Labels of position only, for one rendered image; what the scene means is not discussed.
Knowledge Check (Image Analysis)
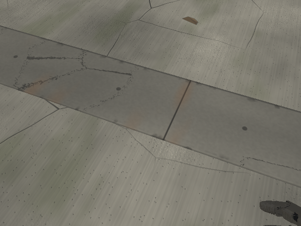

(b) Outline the right robot hand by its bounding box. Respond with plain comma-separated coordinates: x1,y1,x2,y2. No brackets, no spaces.
260,201,301,226

